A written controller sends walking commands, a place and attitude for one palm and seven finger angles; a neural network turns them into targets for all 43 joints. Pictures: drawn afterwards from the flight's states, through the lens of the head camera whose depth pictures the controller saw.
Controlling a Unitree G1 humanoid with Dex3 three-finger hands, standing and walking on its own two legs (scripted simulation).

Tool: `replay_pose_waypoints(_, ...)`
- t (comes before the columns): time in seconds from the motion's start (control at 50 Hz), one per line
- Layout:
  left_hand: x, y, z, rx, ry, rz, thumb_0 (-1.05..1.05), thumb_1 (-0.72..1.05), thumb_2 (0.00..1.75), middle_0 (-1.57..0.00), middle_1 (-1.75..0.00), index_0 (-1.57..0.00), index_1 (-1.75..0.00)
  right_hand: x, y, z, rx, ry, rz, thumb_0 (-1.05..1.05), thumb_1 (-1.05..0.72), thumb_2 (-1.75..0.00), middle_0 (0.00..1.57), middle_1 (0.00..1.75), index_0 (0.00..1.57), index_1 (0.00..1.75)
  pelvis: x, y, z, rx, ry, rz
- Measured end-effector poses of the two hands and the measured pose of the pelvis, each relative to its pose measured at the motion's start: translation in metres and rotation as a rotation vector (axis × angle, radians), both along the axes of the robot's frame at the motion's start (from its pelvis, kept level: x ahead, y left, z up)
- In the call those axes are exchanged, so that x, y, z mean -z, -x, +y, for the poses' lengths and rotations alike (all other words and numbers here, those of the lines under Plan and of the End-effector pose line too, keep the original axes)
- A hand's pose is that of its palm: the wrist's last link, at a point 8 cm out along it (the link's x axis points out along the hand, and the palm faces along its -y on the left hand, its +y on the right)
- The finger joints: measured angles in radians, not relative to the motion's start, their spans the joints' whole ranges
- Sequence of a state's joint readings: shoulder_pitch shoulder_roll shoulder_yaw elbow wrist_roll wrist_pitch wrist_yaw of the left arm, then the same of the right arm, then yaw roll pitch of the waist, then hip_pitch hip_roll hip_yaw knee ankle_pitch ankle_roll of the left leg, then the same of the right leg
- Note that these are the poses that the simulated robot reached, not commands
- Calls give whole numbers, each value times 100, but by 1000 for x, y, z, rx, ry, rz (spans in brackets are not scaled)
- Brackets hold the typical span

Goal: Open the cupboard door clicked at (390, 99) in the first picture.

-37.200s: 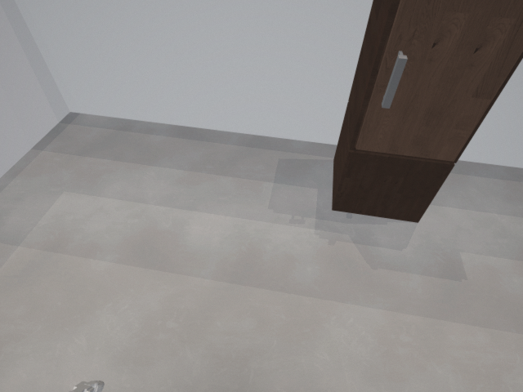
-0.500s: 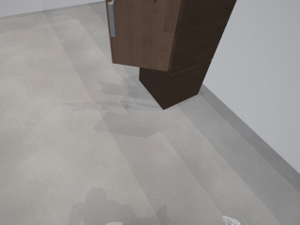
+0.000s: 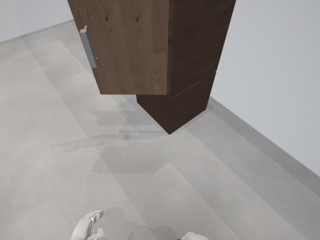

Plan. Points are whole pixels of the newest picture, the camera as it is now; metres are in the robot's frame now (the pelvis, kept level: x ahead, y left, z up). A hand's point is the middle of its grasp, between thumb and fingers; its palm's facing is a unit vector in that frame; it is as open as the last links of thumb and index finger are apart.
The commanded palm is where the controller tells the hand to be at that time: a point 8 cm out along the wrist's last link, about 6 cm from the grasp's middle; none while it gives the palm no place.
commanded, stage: take the last steps up to it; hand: left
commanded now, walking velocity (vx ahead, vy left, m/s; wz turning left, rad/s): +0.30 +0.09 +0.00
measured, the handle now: (90, 47) +0.86 +0.31 -0.01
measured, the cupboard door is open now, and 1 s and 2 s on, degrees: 50 50 50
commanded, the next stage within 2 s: come to a stop and stand still in 0.54 s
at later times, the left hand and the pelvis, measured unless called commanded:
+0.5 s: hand out of the picture +0.10 +0.22 -0.17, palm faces +0.11 -0.98 -0.15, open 7.3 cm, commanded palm none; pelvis +0.20 +0.06 +0.00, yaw +0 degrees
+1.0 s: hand (92, 158) +0.39 +0.25 -0.15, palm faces -0.04 -0.97 -0.24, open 7.3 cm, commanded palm none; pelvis +0.29 +0.07 +0.01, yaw -2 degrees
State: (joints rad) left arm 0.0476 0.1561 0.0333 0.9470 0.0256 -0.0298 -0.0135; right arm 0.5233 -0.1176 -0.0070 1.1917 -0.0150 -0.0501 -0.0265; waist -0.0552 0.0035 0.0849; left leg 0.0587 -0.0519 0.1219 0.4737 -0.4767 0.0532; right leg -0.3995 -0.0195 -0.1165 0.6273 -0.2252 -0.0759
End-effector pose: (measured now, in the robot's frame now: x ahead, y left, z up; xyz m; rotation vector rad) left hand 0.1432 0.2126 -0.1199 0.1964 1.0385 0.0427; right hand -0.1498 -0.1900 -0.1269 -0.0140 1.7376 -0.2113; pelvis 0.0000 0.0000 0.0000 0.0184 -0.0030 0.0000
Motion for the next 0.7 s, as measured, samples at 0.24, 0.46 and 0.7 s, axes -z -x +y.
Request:
replay_pose_waypoints(0.24, -10, 27, 23, -172, -49, 205, -3, 96, 90, -20, -30, -20, -30, -5, -239, -34, -114, 47, -339, 1, -92, -89, 19, 30, 20, 30, -25, -86, -4, -13, 11, 15)
replay_pose_waypoints(0.46, 13, 57, 48, -271, 42, 518, 0, 92, 90, -20, -30, -20, -30, -21, -457, -1, -286, 114, -632, 1, -92, -90, 19, 30, 20, 30, -10, -183, 51, -1, 24, 2)
replay_pose_waypoints(0.7, 5, -121, 89, -148, 5, 304, 1, 91, 90, -20, -30, -20, -30, -16, -461, 38, -159, 117, -541, -2, -95, -89, 20, 30, 21, 30, -21, -251, 79, 44, -1, 3)
